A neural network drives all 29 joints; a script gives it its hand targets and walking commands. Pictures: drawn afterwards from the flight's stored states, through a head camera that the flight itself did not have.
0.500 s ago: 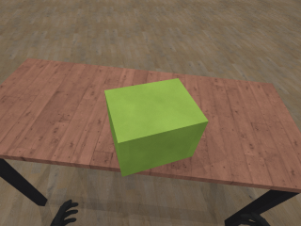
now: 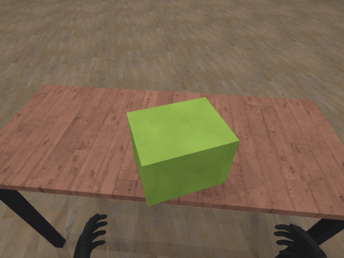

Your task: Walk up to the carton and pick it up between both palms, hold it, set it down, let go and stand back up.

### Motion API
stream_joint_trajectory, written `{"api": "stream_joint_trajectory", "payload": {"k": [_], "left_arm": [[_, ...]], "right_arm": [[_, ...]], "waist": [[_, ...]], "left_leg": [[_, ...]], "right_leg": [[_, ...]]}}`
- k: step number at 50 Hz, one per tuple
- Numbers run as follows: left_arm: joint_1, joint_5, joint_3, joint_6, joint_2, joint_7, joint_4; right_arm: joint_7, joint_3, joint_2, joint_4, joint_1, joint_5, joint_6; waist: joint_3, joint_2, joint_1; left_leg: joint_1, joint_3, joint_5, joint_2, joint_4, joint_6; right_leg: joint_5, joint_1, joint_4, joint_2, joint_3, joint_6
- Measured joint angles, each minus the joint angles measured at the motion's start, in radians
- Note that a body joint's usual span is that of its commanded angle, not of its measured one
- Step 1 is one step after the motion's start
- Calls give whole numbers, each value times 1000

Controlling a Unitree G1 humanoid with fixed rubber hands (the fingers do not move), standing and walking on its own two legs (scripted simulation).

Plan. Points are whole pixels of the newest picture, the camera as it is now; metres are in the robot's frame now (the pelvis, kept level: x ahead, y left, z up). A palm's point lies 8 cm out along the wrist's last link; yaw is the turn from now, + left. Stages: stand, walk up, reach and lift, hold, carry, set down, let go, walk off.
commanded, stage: reach and lift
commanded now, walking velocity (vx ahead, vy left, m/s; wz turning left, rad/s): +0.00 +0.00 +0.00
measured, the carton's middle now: (178, 149) +0.43 +0.00 +0.02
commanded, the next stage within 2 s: none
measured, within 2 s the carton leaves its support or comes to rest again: neither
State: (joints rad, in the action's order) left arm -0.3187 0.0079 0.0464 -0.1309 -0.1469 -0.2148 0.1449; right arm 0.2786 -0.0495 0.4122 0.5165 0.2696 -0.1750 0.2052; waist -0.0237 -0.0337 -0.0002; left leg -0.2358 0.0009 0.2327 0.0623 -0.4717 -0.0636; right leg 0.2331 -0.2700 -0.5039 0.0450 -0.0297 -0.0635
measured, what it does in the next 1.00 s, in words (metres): stands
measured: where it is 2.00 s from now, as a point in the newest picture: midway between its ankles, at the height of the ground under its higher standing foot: outside the picture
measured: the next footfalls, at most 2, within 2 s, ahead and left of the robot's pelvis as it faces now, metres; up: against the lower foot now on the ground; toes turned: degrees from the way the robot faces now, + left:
none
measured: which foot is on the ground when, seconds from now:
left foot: down 0.00-1.00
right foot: down 0.00-1.00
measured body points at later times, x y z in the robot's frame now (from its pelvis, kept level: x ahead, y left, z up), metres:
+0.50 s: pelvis +0.01 +0.00 +0.00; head +0.02 -0.01 +0.45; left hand +0.22 +0.19 +0.02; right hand +0.22 -0.28 -0.01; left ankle +0.01 +0.16 -0.74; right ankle +0.02 -0.08 -0.74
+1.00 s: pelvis +0.02 +0.00 +0.00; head +0.03 +0.01 +0.45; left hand +0.24 +0.20 +0.05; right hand +0.30 -0.27 +0.03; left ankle +0.01 +0.16 -0.74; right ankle +0.02 -0.08 -0.74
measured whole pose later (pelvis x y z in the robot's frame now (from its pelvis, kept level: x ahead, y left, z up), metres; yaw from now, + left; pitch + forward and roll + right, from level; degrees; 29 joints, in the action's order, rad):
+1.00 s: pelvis +0.02 +0.00 +0.00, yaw +0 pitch +2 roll +0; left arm -0.29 0.05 0.03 -0.31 -0.07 -0.33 -0.24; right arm 0.26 -0.04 0.48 0.47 -0.03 -0.36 0.08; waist -0.02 -0.02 0.00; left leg -0.24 0.00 0.25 0.06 -0.46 -0.06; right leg 0.25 -0.27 -0.48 0.05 -0.03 -0.06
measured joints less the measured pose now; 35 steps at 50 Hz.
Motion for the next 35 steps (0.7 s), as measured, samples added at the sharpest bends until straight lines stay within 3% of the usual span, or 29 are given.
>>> {"api": "stream_joint_trajectory", "payload": {"k": [10,23,35], "left_arm": [[0,0,27,1,34,-70,-124],[0,8,31,27,72,-88,-169],[0,37,32,-26,81,-104,-236]], "right_arm": [[47,0,21,1,-14,-95,15],[40,1,50,-10,-60,-150,58],[16,8,64,-42,-175,-164,-12]], "waist": [[1,0,0],[0,37,0],[0,9,0]], "left_leg": [[0,0,6,0,2,0],[0,0,14,0,2,0],[0,0,18,0,4,0]], "right_leg": [[7,0,2,0,0,0],[16,0,2,0,0,0],[20,0,3,0,0,0]]}}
